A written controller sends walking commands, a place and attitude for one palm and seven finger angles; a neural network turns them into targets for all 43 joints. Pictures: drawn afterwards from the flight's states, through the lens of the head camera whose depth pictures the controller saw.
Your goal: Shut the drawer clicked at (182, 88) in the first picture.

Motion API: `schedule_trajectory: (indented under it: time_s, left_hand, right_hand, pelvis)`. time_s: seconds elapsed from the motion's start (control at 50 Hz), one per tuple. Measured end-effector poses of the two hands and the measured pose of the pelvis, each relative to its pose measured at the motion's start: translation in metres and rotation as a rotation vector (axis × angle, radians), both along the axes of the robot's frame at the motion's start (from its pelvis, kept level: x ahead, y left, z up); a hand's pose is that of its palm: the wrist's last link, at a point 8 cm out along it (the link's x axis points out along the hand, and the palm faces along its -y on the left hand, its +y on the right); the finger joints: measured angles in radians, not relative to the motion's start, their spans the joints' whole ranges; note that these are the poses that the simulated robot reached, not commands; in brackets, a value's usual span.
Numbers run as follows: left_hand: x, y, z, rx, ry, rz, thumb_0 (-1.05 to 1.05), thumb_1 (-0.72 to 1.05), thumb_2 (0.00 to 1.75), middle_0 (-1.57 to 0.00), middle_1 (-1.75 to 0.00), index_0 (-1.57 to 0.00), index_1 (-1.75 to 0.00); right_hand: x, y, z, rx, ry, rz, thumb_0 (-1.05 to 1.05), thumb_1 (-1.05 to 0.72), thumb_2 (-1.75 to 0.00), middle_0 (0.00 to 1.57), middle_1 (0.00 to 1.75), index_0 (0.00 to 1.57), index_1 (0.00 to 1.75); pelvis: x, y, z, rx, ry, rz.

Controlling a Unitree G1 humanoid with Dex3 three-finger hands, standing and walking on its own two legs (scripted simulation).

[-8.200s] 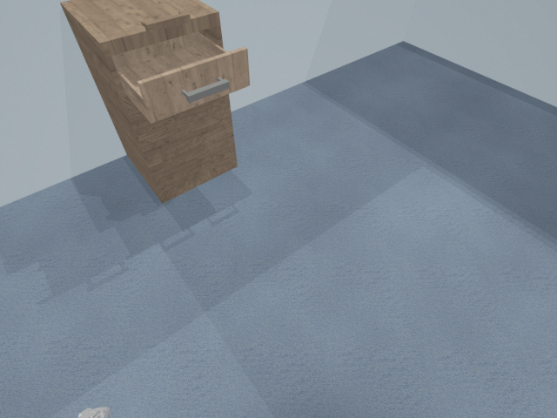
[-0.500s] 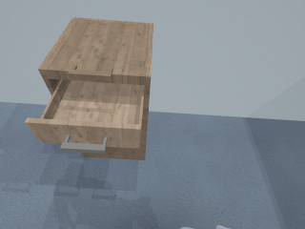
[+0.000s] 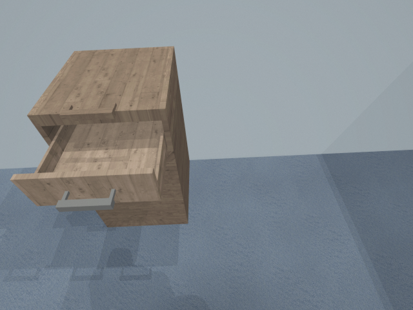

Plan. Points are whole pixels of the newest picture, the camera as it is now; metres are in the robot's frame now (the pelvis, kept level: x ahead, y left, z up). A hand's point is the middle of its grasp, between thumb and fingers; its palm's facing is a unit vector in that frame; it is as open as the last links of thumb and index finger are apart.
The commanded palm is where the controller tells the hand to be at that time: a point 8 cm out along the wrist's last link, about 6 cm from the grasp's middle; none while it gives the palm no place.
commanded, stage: come to a stop and stand still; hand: left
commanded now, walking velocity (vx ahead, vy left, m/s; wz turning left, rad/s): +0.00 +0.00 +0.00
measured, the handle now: (87, 198) +0.43 +0.36 -0.12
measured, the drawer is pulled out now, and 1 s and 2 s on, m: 0.22 0.22 0.22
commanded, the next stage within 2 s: look again from close up in 0.30 s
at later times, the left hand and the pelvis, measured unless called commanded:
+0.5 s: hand out of the picture -0.04 +0.16 -0.17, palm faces +0.05 -0.98 -0.17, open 7.4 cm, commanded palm none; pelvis -0.02 +0.00 +0.00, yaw +1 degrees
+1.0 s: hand out of the picture +0.02 +0.25 -0.17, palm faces +0.02 -0.97 -0.22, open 7.4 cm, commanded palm none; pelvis -0.02 +0.06 +0.00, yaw +0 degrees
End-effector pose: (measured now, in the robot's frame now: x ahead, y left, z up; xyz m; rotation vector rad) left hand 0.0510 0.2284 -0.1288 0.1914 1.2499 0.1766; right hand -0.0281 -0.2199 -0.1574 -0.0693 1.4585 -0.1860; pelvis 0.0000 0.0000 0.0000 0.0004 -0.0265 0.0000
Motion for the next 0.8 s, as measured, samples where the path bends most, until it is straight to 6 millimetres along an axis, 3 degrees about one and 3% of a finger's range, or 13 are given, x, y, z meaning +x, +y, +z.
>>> schedule_trajectory:
  time_s: [0.14, 0.3, 0.42, 0.5, 0.6, 0.8]
  left_hand:
    - [-0.034, -0.008, -0.007, -0.024, 0.061, 0.05, 0.0, 0.95, 0.9, -0.2, -0.3, -0.2, -0.3]
    - [-0.082, -0.022, -0.008, -0.054, 0.169, 0.073, 0.0, 0.92, 0.9, -0.2, -0.3, -0.2, -0.3]
    - [-0.102, -0.032, -0.01, -0.087, 0.218, 0.074, 0.0, 0.91, 0.9, -0.2, -0.3, -0.2, -0.3]
    - [-0.099, -0.022, -0.013, -0.082, 0.183, 0.064, 0.0, 0.9, 0.9, -0.2, -0.3, -0.2, -0.3]
    - [-0.079, 0.003, -0.018, -0.063, 0.108, 0.067, 0.0, 0.9, 0.9, -0.2, -0.3, -0.2, -0.3]
    - [-0.03, 0.054, -0.008, -0.013, -0.028, 0.011, 0.0, 0.9, 0.9, -0.2, -0.3, -0.2, -0.3]
  right_hand:
    - [-0.018, 0.007, 0.008, 0.015, 0.033, 0.03, 0.01, -0.91, -0.9, 0.2, 0.3, 0.2, 0.3]
    - [-0.02, 0.009, 0.009, 0.025, 0.02, 0.036, 0.01, -0.91, -0.9, 0.2, 0.3, 0.2, 0.3]
    - [-0.021, 0.009, 0.011, 0.017, 0.022, 0.043, 0.0, -0.91, -0.9, 0.2, 0.3, 0.2, 0.3]
    - [-0.012, 0.003, 0.011, -0.019, -0.027, 0.064, 0.01, -0.91, -0.9, 0.2, 0.3, 0.2, 0.3]
    - [0.01, 0.0, 0.015, -0.077, -0.093, 0.075, 0.01, -0.91, -0.9, 0.2, 0.3, 0.2, 0.3]
    - [0.05, 0.029, 0.025, -0.085, -0.233, 0.107, 0.01, -0.91, -0.9, 0.2, 0.3, 0.2, 0.3]
  pelvis:
    - [-0.011, -0.01, 0.004, 0.005, -0.008, 0.003]
    - [-0.015, -0.011, 0.006, 0.004, -0.006, 0.0]
    - [-0.016, -0.008, 0.006, -0.001, 0.001, 0.004]
    - [-0.016, 0.0, 0.001, -0.016, 0.018, 0.023]
    - [-0.011, 0.015, -0.002, -0.026, 0.014, 0.028]
    - [-0.013, 0.043, 0.001, -0.013, -0.009, 0.004]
